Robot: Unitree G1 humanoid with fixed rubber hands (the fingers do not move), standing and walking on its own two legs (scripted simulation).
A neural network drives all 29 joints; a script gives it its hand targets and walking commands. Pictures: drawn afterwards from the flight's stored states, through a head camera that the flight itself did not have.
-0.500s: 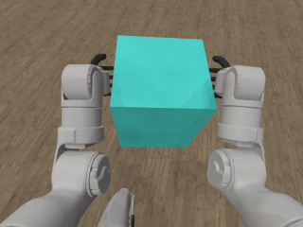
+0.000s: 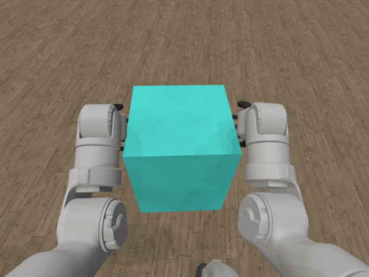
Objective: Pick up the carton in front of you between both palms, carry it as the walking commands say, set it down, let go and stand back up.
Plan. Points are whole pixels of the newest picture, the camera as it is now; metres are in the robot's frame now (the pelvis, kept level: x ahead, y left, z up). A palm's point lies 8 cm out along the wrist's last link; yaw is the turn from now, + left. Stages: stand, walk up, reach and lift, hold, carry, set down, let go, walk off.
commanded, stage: carry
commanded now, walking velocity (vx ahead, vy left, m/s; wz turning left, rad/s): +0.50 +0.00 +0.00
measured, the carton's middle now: (180, 151) +0.39 +0.01 +0.02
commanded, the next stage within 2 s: none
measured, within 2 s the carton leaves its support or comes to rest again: neither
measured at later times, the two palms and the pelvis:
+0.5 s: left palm (131, 71) +0.62 +0.15 +0.08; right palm (229, 73) +0.63 -0.13 +0.09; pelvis +0.33 +0.01 -0.02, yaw +1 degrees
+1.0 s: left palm (152, 28) +0.92 +0.11 +0.06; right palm (225, 33) +0.94 -0.17 +0.06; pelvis +0.64 -0.03 -0.02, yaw +3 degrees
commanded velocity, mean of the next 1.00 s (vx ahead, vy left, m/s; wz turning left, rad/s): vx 0.50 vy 0.00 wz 0.00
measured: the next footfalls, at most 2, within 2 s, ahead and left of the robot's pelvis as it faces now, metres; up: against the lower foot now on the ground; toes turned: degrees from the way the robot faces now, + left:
right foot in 0.12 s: +0.23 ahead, -0.13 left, +0.00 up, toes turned -8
left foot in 0.48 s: +0.47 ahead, +0.12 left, +0.00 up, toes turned +12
